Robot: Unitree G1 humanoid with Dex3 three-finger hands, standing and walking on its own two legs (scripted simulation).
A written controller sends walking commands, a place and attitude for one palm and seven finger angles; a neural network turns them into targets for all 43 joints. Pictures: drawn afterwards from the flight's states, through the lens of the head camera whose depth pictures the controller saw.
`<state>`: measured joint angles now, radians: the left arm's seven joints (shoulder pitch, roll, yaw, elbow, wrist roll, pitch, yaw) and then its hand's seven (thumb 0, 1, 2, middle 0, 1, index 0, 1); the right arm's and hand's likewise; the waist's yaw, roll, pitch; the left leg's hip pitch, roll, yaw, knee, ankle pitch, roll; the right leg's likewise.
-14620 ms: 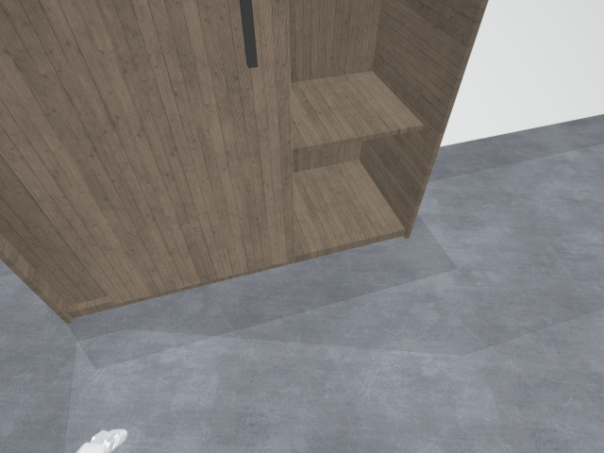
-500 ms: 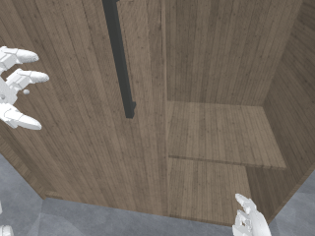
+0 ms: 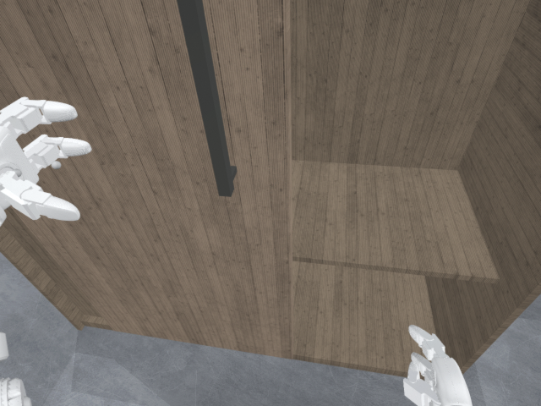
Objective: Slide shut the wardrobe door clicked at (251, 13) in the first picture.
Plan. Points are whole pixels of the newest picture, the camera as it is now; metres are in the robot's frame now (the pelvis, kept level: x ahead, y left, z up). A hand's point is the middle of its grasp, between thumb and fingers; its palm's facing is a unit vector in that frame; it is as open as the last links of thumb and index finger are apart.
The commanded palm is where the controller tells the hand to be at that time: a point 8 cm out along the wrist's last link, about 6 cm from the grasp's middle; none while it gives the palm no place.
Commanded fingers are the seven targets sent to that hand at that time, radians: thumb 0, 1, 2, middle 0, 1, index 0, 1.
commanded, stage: move the hooked fingers beside the handle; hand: left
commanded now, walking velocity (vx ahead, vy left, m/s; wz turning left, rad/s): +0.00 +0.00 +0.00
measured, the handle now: (215, 100) +0.45 +0.14 +0.27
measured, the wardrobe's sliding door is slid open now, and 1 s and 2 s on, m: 0.51 0.51 0.51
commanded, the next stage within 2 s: none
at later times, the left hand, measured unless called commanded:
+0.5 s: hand (103, 157) +0.31 +0.24 +0.26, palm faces -0.02 -0.99 -0.13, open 14.0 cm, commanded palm +0.28 +0.30 +0.26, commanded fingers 0.00 -0.50 0.30 -0.30 -1.20 -0.30 -1.20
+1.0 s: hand (117, 138) +0.36 +0.25 +0.26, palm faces +0.08 -1.00 -0.06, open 14.0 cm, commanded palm +0.32 +0.28 +0.25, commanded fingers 0.00 -0.50 0.30 -0.30 -1.20 -0.30 -1.20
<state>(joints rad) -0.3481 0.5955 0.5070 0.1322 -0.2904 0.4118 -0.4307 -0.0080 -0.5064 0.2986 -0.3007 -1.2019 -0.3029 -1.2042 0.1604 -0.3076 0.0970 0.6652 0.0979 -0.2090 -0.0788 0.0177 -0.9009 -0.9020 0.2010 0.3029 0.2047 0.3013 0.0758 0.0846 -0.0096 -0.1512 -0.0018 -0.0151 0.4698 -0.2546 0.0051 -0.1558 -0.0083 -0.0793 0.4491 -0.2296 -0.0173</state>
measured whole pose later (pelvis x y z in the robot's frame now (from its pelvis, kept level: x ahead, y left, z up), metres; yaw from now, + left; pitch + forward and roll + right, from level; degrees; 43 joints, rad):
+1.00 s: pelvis +0.01 +0.00 +0.00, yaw -1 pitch -3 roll +0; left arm -0.52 0.53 0.41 0.29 -0.27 0.42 -0.34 -0.01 -0.51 0.30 -0.30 -1.20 -0.31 -1.20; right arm 0.14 -0.28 0.09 0.69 0.10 -0.15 -0.08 0.02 -0.90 -0.90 0.20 0.30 0.21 0.30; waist 0.04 0.08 -0.03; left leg -0.14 0.00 -0.01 0.44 -0.25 0.00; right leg -0.16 0.00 -0.07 0.43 -0.23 -0.02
